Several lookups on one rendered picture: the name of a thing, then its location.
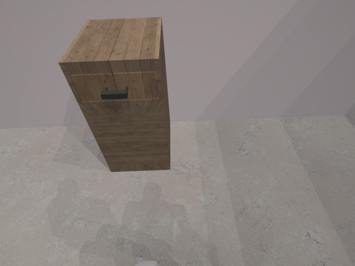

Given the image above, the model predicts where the handle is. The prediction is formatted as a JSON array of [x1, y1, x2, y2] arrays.
[[100, 86, 128, 99]]

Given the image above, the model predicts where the cabinet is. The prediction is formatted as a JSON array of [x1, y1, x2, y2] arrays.
[[58, 17, 170, 172]]

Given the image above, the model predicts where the drawer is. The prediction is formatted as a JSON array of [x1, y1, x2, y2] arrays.
[[71, 71, 158, 101]]

